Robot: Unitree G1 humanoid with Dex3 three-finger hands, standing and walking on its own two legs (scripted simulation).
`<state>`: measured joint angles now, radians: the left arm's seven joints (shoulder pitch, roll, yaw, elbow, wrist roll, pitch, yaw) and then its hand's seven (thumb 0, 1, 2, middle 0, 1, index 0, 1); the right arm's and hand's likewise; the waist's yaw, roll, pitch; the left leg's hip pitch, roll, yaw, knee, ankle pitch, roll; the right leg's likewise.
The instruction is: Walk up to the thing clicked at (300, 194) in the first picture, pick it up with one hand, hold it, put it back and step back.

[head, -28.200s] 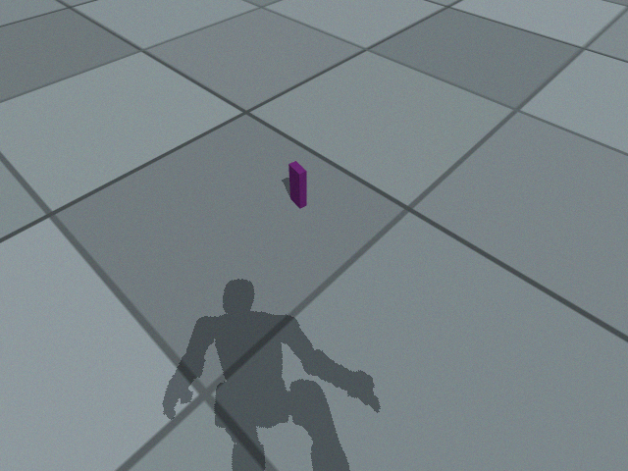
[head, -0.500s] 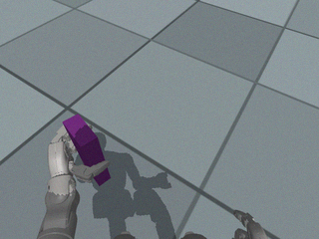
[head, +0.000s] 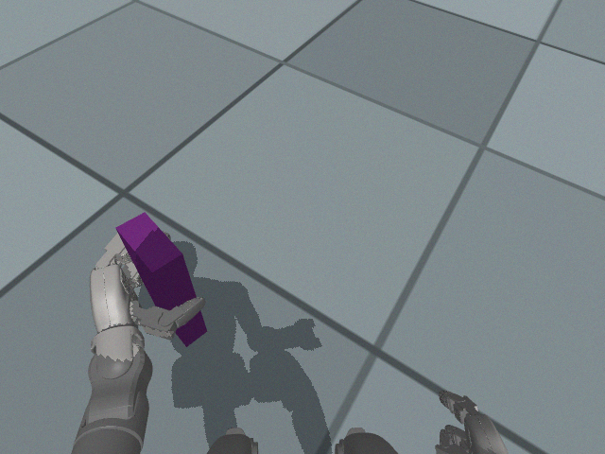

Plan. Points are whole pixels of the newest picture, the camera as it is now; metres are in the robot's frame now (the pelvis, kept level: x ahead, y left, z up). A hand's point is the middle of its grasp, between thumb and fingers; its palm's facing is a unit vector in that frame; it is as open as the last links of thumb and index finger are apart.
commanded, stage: crouch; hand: left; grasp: from the side
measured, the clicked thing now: (167, 287) +0.34 +0.17 +0.00
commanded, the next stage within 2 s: lower in 1.56 s
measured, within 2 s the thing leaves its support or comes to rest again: neither
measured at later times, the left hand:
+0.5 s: hand (173, 321) +0.38 +0.22 -0.22, palm faces +0.37 -0.93 -0.04, open 11.4 cm
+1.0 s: hand (182, 343) +0.39 +0.25 -0.40, palm faces +0.34 -0.94 -0.05, open 11.4 cm
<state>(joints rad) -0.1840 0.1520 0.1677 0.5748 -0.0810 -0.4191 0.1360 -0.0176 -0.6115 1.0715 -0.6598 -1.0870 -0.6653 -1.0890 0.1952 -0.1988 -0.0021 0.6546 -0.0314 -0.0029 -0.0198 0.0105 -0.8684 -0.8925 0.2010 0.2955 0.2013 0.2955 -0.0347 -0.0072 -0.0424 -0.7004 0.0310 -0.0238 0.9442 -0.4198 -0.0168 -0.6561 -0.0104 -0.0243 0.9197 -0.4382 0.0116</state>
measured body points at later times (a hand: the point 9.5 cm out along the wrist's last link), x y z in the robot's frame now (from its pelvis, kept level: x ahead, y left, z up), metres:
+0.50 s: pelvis -0.03 +0.00 -0.19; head +0.15 +0.02 +0.22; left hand +0.35 +0.27 -0.22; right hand +0.08 -0.26 -0.32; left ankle +0.03 +0.13 -0.69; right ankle +0.01 -0.13 -0.69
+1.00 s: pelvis -0.08 +0.00 -0.35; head +0.13 +0.04 +0.05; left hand +0.37 +0.30 -0.39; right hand -0.01 -0.27 -0.47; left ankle +0.03 +0.13 -0.69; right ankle +0.01 -0.13 -0.69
